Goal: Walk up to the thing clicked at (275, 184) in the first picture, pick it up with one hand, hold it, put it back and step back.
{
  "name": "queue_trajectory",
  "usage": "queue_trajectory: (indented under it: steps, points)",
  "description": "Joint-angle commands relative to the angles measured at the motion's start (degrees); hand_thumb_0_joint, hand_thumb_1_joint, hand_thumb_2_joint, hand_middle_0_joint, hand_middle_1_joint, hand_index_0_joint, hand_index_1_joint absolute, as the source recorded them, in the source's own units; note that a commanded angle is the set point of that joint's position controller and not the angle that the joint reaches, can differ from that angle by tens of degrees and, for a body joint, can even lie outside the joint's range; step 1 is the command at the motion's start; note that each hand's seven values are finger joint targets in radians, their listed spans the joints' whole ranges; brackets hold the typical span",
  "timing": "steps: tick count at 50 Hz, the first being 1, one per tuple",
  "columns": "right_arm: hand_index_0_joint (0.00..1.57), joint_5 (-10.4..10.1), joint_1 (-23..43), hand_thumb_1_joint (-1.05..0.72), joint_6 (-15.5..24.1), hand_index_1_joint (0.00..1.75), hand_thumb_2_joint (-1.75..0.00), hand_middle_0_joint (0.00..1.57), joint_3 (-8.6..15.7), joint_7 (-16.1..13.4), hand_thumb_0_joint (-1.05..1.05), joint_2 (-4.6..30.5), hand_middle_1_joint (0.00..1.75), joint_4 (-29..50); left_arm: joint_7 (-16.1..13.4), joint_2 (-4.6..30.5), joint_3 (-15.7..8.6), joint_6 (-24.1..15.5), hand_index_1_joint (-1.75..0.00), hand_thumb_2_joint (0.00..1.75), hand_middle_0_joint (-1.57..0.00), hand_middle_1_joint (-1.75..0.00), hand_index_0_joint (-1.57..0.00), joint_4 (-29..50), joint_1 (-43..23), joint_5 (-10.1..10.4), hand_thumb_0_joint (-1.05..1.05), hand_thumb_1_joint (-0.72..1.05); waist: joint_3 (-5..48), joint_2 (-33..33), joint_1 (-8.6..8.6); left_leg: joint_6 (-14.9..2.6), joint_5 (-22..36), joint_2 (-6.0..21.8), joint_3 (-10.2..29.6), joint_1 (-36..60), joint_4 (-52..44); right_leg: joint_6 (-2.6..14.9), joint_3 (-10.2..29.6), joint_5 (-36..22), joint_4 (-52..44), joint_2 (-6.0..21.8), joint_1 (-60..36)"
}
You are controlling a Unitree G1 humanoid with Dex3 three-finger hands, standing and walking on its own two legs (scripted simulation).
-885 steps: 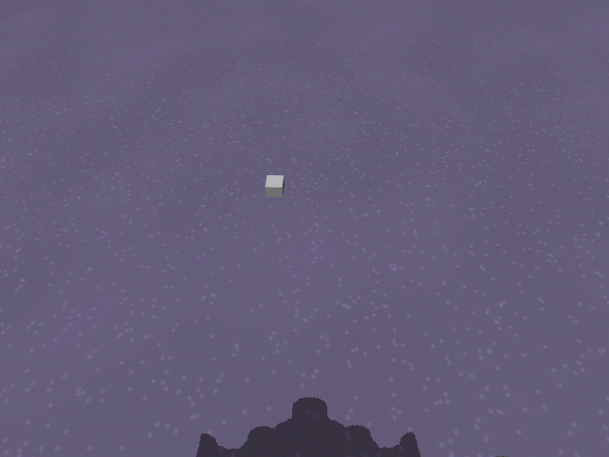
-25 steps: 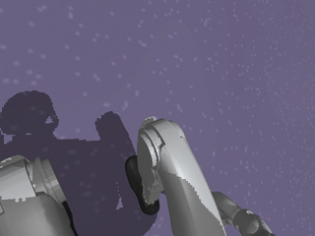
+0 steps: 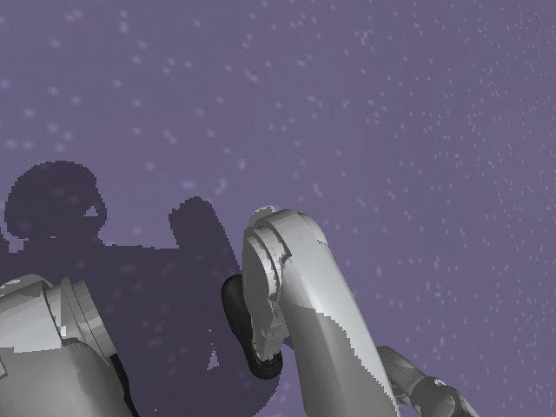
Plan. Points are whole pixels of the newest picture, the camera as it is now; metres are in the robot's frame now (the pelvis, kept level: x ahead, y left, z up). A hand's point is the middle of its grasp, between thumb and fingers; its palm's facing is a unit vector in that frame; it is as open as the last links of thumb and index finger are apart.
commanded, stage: close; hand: left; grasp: from above
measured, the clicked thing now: out of the picture +0.43 +0.35 -0.26
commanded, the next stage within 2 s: settle in 0.04 s
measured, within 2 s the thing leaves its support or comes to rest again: leaves its support in 0.42 s
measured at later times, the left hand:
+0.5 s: hand out of the picture +0.42 +0.35 -0.22, palm faces -0.39 -0.15 -0.91, open 10.8 cm
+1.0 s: hand out of the picture +0.41 +0.36 -0.13, palm faces -0.45 -0.12 -0.89, open 10.8 cm
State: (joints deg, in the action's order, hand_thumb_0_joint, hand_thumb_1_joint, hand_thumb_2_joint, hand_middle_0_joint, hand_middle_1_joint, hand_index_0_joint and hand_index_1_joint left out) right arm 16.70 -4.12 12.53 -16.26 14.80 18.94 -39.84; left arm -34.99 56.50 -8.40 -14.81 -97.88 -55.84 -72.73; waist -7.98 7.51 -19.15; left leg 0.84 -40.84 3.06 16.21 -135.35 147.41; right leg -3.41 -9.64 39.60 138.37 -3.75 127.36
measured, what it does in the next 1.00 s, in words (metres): stands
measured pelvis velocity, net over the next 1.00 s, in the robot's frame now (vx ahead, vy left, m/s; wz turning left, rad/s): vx -0.01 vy -0.01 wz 0.09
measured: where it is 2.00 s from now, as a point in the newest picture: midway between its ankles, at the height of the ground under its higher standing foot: (193, 378)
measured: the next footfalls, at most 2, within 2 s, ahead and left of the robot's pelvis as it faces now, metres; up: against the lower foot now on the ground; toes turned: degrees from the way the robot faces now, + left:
none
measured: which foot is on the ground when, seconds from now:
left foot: down 0.00-1.00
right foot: down 0.00-1.00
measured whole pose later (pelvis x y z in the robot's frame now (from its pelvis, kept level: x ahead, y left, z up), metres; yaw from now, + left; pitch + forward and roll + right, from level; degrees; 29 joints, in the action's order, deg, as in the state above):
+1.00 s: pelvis -0.01 -0.01 +0.03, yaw +5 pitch +32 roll -10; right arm 7.7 -7.6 3.7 -6.3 11.6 17.5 -39.9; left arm -16.2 45.0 -4.3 -12.0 -76.5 -52.2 -68.8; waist 0.9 0.5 -12.2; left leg 0.7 -37.8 2.2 10.7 -133.6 138.9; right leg -2.1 -6.0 39.3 133.9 -1.3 126.8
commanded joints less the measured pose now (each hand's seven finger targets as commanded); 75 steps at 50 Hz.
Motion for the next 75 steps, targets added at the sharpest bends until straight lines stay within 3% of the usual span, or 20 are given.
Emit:
queue_trajectory:
  steps: [1, 6, 10, 11, 13, 15, 22, 25, 26, 29, 32, 36, 40, 54, 56, 62, 64, 67, 73, 75]
  points:
    - [0.20, -0.13, -9.11, -0.88, -0.03, 0.30, -0.90, 0.20, 6.20, -0.92, 0.00, 18.09, 0.30, -0.24, -1.94, 12.52, -0.33, -0.27, -0.69, 0.84, -0.73, -0.68, -0.72, 5.39, -12.65, 0.30, 0.00, 0.32, 36.40, -27.61, -1.30, -1.11, 11.35, 0.78, -7.07, 27.35, -14.56, 4.21, -5.67, -14.71, -11.74, -2.74, -18.15]
    - [0.20, -0.12, -8.75, -0.88, 0.07, 0.30, -0.90, 0.20, 5.51, -1.01, 0.00, 17.89, 0.30, -0.15, -1.83, 13.01, -0.03, -0.23, -0.71, 0.87, -0.82, -0.69, -0.81, 4.36, -13.50, -0.12, 0.00, 0.44, 34.17, -26.76, -2.22, -1.28, 9.66, 0.64, -7.03, 25.72, -14.41, 4.05, -5.87, -13.41, -11.86, -2.46, -16.89]
    - [0.20, -0.07, -9.41, -0.90, 0.21, 0.30, -0.90, 0.20, 5.63, -1.03, 0.00, 17.99, 0.30, -0.35, -1.97, 15.04, -2.03, -0.01, -0.75, 0.90, -0.86, -0.74, -0.85, 7.01, -13.36, -0.05, 0.00, 0.43, 37.45, -29.28, -0.87, -0.80, 12.33, 0.65, -6.92, 28.58, -15.30, 4.24, -6.18, -15.13, -11.33, -2.39, -18.25]
    - [0.20, -0.25, -8.67, -0.90, 0.14, 0.30, -0.90, 0.20, 6.16, -1.02, 0.00, 18.09, 0.30, 0.29, -1.84, 13.09, -0.50, 0.29, -0.74, 0.89, -0.87, -0.74, -0.86, 5.85, -11.77, -0.33, 0.00, 0.44, 36.67, -29.58, -0.90, -0.82, 12.04, 0.62, -7.12, 28.27, -15.11, 4.45, -5.75, -15.04, -10.87, -2.42, -17.71]
    - [0.20, -0.22, -9.64, -0.90, 0.14, 0.30, -0.90, 0.20, 6.37, -0.91, 0.00, 18.22, 0.30, -0.21, -1.85, 15.12, -2.25, 0.62, -0.75, 0.91, -0.88, -0.75, -0.87, 7.47, -12.75, -0.28, 0.00, 0.46, 37.66, -30.59, -0.74, -0.74, 12.80, 0.60, -7.21, 29.17, -15.18, 4.29, -6.19, -15.68, -11.13, -2.30, -17.59]
    - [0.20, -0.28, -9.51, -0.91, 0.40, 0.30, -0.90, 0.20, 7.04, -0.62, 0.00, 18.09, 0.30, -0.14, -1.20, 13.04, -0.59, 1.03, -0.75, 0.91, -0.90, -0.74, -0.90, 9.22, -14.31, -0.16, 0.00, 0.48, 38.03, -31.35, -1.37, -0.71, 12.81, 0.63, -7.58, 29.76, -14.91, 4.39, -5.70, -15.91, -10.74, -2.25, -17.20]
    - [0.20, -1.70, -10.14, -0.90, 0.02, 0.30, -0.90, 0.20, 9.12, -0.22, 0.00, 16.90, 0.30, -0.48, 0.27, 11.98, -2.59, 2.35, -0.76, 0.94, -0.93, -0.75, -0.92, 19.38, -11.78, 2.14, 0.00, 0.52, 45.32, -34.30, 2.20, -0.50, 17.93, 0.29, -8.58, 32.33, -15.63, 4.62, -5.11, -19.88, -11.07, -2.01, -18.54]
    - [0.20, -2.82, -10.86, -0.90, -0.63, 0.30, -0.90, 0.20, 10.43, 0.10, 0.00, 16.27, 0.30, -1.45, 2.15, 10.48, -1.10, 3.14, -0.76, 0.92, -0.94, -0.75, -0.93, 22.54, -13.17, 2.47, 0.00, 0.54, 45.62, -34.87, 3.01, -0.75, 16.86, 0.31, -9.16, 31.83, -15.84, 4.82, -4.05, -18.96, -11.71, -2.03, -17.23]
    - [0.20, -3.18, -10.95, -0.90, -0.97, 0.30, -0.90, 0.20, 10.87, 0.03, 0.00, 16.56, 0.30, -0.58, 2.51, 11.70, -3.09, 3.67, -0.75, 0.92, -0.94, -0.75, -0.94, 22.11, -11.25, 2.82, 0.00, 0.54, 46.72, -33.65, 3.36, -0.95, 16.88, 0.03, -9.31, 31.22, -15.90, 4.76, -3.73, -18.99, -12.14, -1.81, -18.66]
    - [0.20, -4.62, -11.42, -0.90, -2.15, 0.30, -0.90, 0.20, 12.25, 0.07, 0.00, 15.18, 0.30, -1.08, 5.12, 8.17, -0.69, 4.51, -0.76, 0.94, -0.96, -0.75, -0.95, 24.46, -12.06, 3.47, 0.00, 0.56, 46.17, -32.83, 4.44, -1.16, 13.67, -0.24, -9.81, 29.99, -17.53, 5.18, -2.88, -15.77, -12.85, -1.55, -15.96]
    - [0.20, -6.05, -12.34, -0.90, -3.18, 0.30, -0.90, 0.20, 13.30, -0.19, 0.00, 14.70, 0.30, -0.86, 8.32, 5.02, 1.30, 5.07, -0.75, 0.94, -0.97, -0.74, -0.97, 24.71, -12.58, 4.37, 0.00, 0.57, 45.64, -28.86, 3.93, -1.67, 12.29, -0.58, -10.06, 28.48, -17.81, 5.10, -2.13, -14.36, -14.29, -1.36, -16.24]
    - [0.20, -7.47, -13.11, -0.90, -5.13, 0.30, -0.90, 0.20, 14.20, -0.92, 0.00, 14.01, 0.30, -0.56, 11.90, 4.05, 1.65, 5.20, -0.75, 0.95, -1.00, -0.74, -1.00, 26.80, -11.40, 5.31, 0.00, 0.60, 47.36, -27.50, 5.55, -1.76, 12.43, -1.11, -10.49, 29.14, -19.56, 5.13, -1.37, -13.87, -15.37, -0.80, -17.58]
    - [0.20, -8.58, -13.93, -0.90, -6.78, 0.30, -0.90, 0.20, 14.90, -2.05, 0.00, 13.88, 0.30, -0.32, 15.08, 2.42, 3.04, 4.35, -0.74, 0.96, -1.02, -0.72, -1.00, 28.71, -13.74, 5.34, 0.00, 0.61, 46.35, -24.76, 4.74, -1.95, 12.43, -1.50, -10.87, 29.11, -20.30, 5.14, -1.28, -13.91, -16.73, -0.37, -17.24]
    - [0.20, -9.40, -15.46, -0.89, -9.82, 0.30, -0.90, 0.20, 15.44, -5.78, 0.00, 12.31, 0.30, 0.68, 16.87, 5.66, 1.31, 2.55, -0.75, 0.99, -1.02, -0.72, -1.00, 32.24, -16.63, 4.09, 0.00, 0.61, 49.03, -25.61, 6.34, -1.89, 11.16, -1.77, -11.98, 32.98, -24.05, 5.56, 0.32, -11.29, -19.74, 0.14, -18.51]
    - [0.20, -9.53, -14.97, -0.88, -10.22, 0.30, -0.89, 0.20, 15.77, -6.23, 0.00, 12.38, 0.30, 0.57, 17.07, 4.71, 1.74, 2.95, -0.69, 0.89, -0.97, -0.69, -0.96, 31.63, -15.85, 3.99, 0.00, 0.54, 49.04, -26.29, 7.06, -1.74, 9.86, -1.80, -12.01, 33.53, -25.10, 5.89, 0.15, -9.98, -19.80, 0.21, -17.00]
    - [0.20, -10.57, -16.44, -0.91, -10.74, 0.30, -0.90, 0.20, 17.09, -6.84, 0.00, 11.99, 0.30, 0.62, 18.53, 4.17, 1.11, 5.18, -0.70, 0.89, -1.03, -0.69, -1.02, 35.63, -14.99, 6.00, 0.00, 0.63, 52.65, -27.14, 8.18, -1.95, 11.55, -2.14, -12.87, 36.66, -27.92, 5.64, 0.70, -12.16, -21.67, 0.78, -19.33]
    - [0.20, -11.10, -16.69, -0.91, -11.01, 0.30, -0.90, 0.20, 17.69, -7.05, 0.00, 11.30, 0.30, 0.54, 20.24, 2.13, 2.31, 5.94, -0.69, 0.88, -1.04, -0.68, -1.04, 36.34, -12.86, 7.33, 0.00, 0.63, 52.13, -25.51, 8.26, -2.13, 11.52, -2.11, -13.12, 37.17, -28.91, 5.45, 1.12, -12.20, -22.99, 0.85, -20.57]
    - [0.20, -12.15, -16.75, -0.91, -11.55, 0.30, -0.90, 0.20, 18.94, -7.64, 0.00, 11.24, 0.30, 0.79, 22.70, 2.80, 1.78, 6.29, -0.68, 0.88, -1.04, -0.68, -1.03, 41.68, -11.88, 7.64, 0.00, 0.63, 55.60, -27.63, 10.09, -1.97, 11.94, -2.26, -13.14, 40.18, -31.23, 5.74, 1.70, -12.15, -23.48, 1.18, -21.33]
    - [0.20, -13.54, -16.85, -0.91, -12.48, 0.30, -0.90, 0.20, 20.01, -8.78, 0.00, 10.35, 0.30, 2.44, 25.50, 2.27, 1.17, 6.05, -0.70, 0.90, -1.02, -0.69, -1.01, 49.44, -8.41, 9.67, 0.00, 0.60, 55.16, -23.20, 10.97, -2.57, 9.51, -2.38, -13.17, 41.12, -34.87, 5.45, 2.88, -9.61, -28.43, 1.42, -24.52]
    - [0.20, -13.96, -16.33, -0.91, -12.60, 0.30, -0.90, 0.20, 20.24, -9.20, 0.00, 9.70, 0.30, 3.27, 26.31, -0.24, 2.69, 6.15, -0.72, 0.90, -1.00, -0.72, -1.00, 50.45, -6.24, 10.71, 0.00, 0.60, 54.96, -21.89, 10.86, -2.62, 8.58, -2.27, -12.88, 42.34, -36.67, 5.42, 3.10, -8.82, -30.14, 1.26, -25.66]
